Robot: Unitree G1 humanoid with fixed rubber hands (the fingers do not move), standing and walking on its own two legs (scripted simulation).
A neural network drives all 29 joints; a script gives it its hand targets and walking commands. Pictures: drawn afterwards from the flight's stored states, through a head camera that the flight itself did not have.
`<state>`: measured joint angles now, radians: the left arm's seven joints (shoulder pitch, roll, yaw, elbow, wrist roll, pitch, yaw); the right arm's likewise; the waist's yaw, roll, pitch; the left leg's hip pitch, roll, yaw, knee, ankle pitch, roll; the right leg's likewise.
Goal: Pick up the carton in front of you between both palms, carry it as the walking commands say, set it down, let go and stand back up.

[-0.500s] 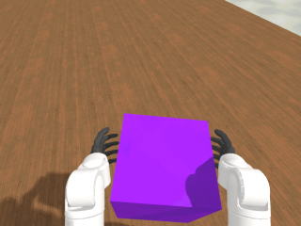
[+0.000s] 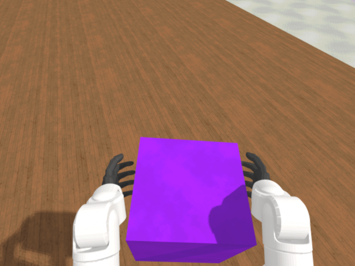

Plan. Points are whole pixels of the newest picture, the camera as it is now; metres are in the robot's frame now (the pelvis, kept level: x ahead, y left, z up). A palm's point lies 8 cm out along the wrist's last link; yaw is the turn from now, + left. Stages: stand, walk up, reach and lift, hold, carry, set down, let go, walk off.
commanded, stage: carry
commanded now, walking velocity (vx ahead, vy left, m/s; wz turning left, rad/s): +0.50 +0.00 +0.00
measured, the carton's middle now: (183, 205) +0.27 +0.00 +0.00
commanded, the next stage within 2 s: none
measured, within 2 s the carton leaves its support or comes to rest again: neither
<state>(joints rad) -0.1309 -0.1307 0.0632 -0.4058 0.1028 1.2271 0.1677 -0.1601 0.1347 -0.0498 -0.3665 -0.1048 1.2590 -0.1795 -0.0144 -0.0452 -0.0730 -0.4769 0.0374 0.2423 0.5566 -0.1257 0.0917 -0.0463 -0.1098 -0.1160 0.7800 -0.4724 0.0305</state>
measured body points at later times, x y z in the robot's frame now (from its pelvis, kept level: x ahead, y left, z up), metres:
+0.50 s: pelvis +0.35 -0.03 +0.00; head +0.34 -0.04 +0.45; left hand +0.61 +0.13 +0.10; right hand +0.62 -0.17 +0.09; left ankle +0.12 +0.08 -0.68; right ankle +0.46 -0.11 -0.72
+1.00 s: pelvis +0.62 +0.00 +0.01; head +0.63 +0.01 +0.46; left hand +0.90 +0.15 +0.09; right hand +0.90 -0.15 +0.09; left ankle +0.70 +0.08 -0.72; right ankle +0.49 -0.12 -0.70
